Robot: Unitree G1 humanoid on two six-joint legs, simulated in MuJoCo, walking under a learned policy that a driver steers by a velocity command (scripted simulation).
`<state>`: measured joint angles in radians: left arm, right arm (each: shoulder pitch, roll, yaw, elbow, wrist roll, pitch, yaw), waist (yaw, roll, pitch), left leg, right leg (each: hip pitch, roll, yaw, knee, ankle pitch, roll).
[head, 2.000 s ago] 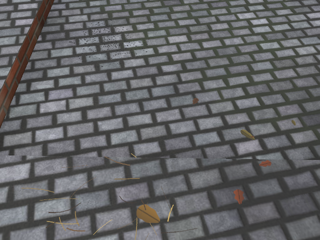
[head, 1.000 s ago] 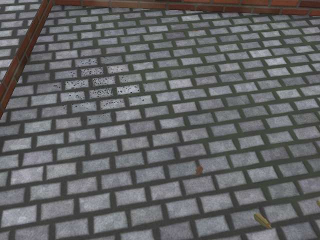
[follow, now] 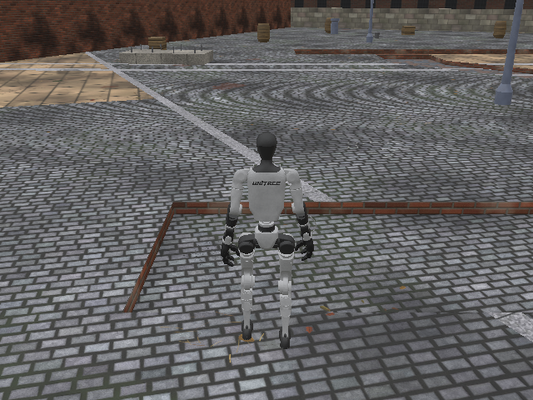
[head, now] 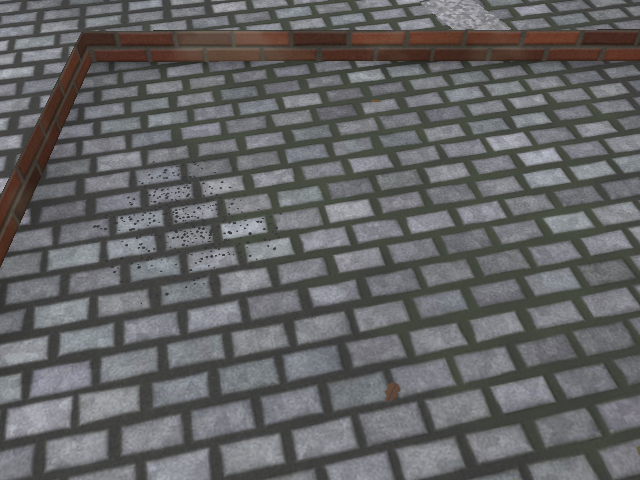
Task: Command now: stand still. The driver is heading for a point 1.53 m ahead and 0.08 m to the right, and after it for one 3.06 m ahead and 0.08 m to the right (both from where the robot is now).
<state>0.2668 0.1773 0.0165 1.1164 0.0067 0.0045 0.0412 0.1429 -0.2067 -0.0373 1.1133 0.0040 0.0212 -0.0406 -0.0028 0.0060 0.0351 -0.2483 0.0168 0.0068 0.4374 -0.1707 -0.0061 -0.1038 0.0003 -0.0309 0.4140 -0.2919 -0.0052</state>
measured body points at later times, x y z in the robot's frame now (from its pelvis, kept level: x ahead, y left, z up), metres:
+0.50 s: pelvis +0.00 +0.00 +0.00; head +0.01 +0.00 +0.45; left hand -0.03 +0.23 -0.16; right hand +0.03 -0.24 -0.16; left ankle +0.04 +0.12 -0.74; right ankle -0.04 -0.11 -0.74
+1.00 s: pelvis +0.16 +0.03 +0.00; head +0.17 +0.04 +0.45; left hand +0.30 +0.29 -0.13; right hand +0.07 -0.20 -0.14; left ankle +0.05 +0.12 -0.74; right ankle +0.26 -0.14 -0.68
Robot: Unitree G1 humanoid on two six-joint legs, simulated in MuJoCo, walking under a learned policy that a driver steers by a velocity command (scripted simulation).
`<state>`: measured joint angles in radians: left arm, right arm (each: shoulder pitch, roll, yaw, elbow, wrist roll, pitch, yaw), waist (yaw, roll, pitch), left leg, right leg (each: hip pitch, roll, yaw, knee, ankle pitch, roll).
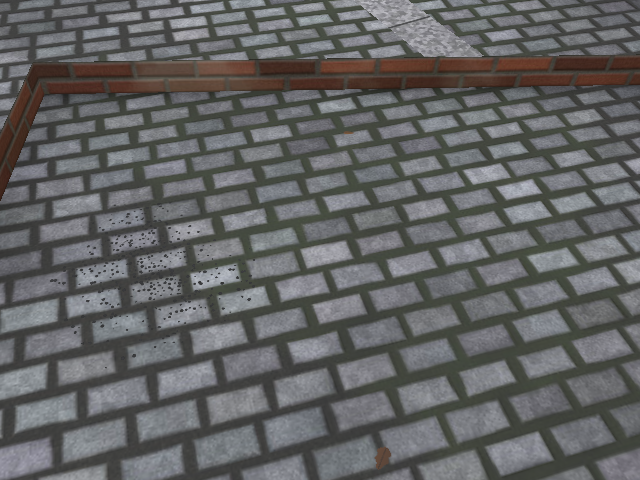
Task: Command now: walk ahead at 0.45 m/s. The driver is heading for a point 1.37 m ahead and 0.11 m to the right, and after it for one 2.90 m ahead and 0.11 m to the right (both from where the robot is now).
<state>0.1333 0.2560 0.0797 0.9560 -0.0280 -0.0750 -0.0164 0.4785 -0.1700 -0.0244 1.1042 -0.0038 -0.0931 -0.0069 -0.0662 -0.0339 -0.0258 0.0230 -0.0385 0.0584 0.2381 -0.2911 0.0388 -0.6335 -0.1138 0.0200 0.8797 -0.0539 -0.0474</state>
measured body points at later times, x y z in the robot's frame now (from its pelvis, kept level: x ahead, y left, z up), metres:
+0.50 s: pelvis +0.34 -0.12 -0.15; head +0.38 -0.12 +0.29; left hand +0.37 +0.13 -0.30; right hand +0.41 -0.38 -0.30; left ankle +0.30 +0.04 -0.74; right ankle +0.36 -0.21 -0.88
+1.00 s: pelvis +0.62 -0.05 -0.14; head +0.64 -0.04 +0.31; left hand +0.73 +0.22 -0.27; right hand +0.66 -0.32 -0.26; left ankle +0.64 +0.02 -0.88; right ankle +0.64 -0.22 -0.80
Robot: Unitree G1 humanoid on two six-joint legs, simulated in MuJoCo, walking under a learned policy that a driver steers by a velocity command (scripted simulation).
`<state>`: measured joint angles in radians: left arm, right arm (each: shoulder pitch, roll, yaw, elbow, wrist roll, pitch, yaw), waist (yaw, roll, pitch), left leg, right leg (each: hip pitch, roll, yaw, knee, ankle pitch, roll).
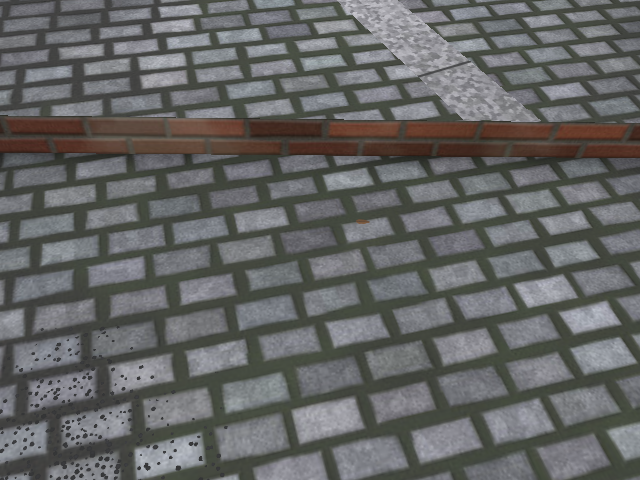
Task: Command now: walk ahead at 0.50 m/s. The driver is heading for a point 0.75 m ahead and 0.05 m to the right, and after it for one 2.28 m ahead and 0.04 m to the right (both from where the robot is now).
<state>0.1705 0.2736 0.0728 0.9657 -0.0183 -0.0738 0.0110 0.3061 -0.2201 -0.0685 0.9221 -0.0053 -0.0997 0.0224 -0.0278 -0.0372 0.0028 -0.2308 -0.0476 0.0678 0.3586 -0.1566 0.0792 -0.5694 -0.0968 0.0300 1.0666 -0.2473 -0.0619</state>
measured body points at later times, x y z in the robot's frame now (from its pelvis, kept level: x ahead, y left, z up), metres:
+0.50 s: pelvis +0.28 -0.08 -0.01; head +0.32 -0.08 +0.44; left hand +0.41 +0.18 -0.13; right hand +0.31 -0.34 -0.16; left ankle +0.15 +0.07 -0.64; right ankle +0.36 -0.16 -0.75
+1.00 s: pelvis +0.42 -0.06 -0.01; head +0.44 -0.05 +0.44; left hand +0.48 +0.20 -0.16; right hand +0.54 -0.31 -0.14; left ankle +0.48 +0.06 -0.75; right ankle +0.36 -0.16 -0.75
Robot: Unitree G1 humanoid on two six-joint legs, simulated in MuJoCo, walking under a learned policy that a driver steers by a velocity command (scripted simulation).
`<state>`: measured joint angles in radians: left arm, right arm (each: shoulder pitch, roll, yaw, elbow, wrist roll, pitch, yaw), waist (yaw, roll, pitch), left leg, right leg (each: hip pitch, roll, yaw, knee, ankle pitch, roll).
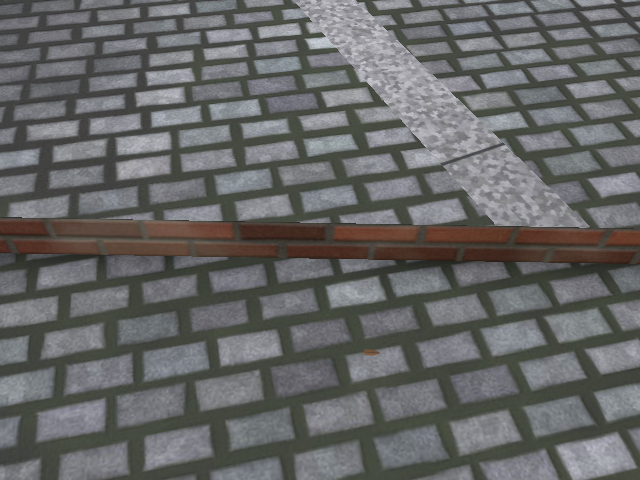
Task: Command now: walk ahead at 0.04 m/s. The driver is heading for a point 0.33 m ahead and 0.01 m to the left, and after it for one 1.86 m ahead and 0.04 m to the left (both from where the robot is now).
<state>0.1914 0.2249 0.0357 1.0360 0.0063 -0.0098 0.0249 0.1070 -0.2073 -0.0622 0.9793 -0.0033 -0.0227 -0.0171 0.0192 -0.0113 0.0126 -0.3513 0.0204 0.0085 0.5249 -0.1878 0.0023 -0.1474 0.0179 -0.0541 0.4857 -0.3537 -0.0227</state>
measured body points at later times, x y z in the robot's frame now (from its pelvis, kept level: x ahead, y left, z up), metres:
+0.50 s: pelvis +0.00 +0.01 +0.00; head +0.01 +0.01 +0.45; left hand +0.00 +0.25 -0.16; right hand +0.10 -0.24 -0.14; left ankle +0.05 +0.12 -0.73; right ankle -0.06 -0.10 -0.73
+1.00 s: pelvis +0.11 +0.06 +0.01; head +0.12 +0.07 +0.46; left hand +0.18 +0.33 -0.13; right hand +0.10 -0.19 -0.13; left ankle +0.08 +0.14 -0.73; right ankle +0.08 -0.09 -0.64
